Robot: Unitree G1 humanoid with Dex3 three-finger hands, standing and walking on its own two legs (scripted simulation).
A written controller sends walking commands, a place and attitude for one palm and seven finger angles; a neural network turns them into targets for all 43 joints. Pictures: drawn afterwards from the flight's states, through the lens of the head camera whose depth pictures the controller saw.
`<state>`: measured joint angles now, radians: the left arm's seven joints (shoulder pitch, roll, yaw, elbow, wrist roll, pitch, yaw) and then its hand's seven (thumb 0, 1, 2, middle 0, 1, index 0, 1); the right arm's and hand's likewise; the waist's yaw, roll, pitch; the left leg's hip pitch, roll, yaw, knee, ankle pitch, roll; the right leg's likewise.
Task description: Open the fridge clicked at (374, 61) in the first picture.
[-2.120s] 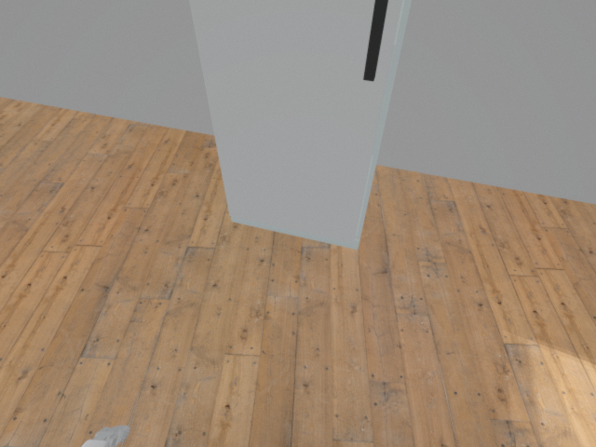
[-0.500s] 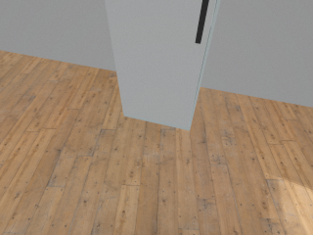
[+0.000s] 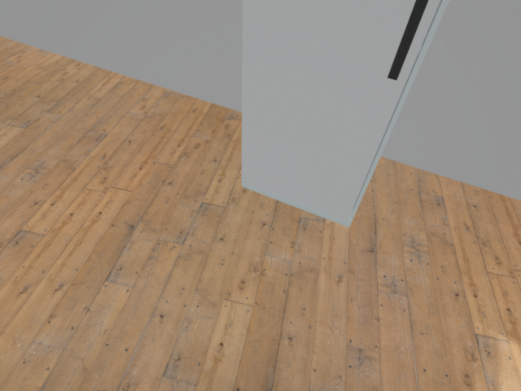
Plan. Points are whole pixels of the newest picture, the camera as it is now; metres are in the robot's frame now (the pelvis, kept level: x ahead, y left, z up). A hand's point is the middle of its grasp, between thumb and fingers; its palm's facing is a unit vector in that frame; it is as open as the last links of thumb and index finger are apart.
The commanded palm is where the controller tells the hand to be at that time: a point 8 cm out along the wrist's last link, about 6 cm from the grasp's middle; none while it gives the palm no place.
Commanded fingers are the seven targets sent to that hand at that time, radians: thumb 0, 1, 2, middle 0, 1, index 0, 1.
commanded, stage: walk to a spot facing it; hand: right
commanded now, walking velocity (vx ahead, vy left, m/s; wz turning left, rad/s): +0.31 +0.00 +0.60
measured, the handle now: (417, 12) +0.94 -0.36 +0.21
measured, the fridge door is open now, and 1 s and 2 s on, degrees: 0 0 0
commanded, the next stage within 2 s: none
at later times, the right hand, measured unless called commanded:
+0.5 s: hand out of the picture +0.13 -0.21 -0.18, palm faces -0.09 +0.98 -0.19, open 7.4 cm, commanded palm none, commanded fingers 0.00 -0.90 -0.90 0.20 0.30 0.20 0.30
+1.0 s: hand (297, 225) +0.52 -0.08 -0.15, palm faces -0.58 +0.77 -0.25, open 7.4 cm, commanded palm none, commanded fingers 0.00 -0.90 -0.90 0.20 0.30 0.20 0.30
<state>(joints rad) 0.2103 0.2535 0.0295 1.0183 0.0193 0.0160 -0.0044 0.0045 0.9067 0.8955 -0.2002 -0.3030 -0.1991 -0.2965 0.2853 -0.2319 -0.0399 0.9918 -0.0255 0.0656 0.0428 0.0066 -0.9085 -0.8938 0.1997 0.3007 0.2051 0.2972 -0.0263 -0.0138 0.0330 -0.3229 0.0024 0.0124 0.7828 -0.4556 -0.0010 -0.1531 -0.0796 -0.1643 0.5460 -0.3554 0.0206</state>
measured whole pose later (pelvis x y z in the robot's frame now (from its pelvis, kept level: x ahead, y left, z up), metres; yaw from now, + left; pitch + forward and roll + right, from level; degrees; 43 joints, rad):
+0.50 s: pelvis +0.17 -0.02 -0.01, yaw +14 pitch +1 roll +1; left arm 0.08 0.19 0.04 0.89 0.01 -0.04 -0.02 0.01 0.91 0.90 -0.20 -0.30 -0.19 -0.30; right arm 0.47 -0.18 -0.06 1.03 -0.02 -0.03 0.00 0.01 -0.90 -0.89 0.20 0.30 0.21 0.30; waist -0.08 0.02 0.03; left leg -0.05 -0.04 -0.17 0.52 -0.46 0.00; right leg -0.42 -0.07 -0.07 0.58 -0.20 0.03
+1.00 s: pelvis +0.28 -0.01 -0.01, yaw +35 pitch +0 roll -1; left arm 0.35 0.23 0.06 1.00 0.02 0.00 0.00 0.01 0.91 0.90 -0.20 -0.30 -0.20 -0.30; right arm 0.09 -0.22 -0.08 0.85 -0.03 0.04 0.03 0.00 -0.91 -0.89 0.19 0.30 0.20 0.30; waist 0.06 -0.02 0.09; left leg -0.38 0.05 0.11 0.66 -0.27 0.00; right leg -0.16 -0.17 -0.41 0.67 -0.45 0.02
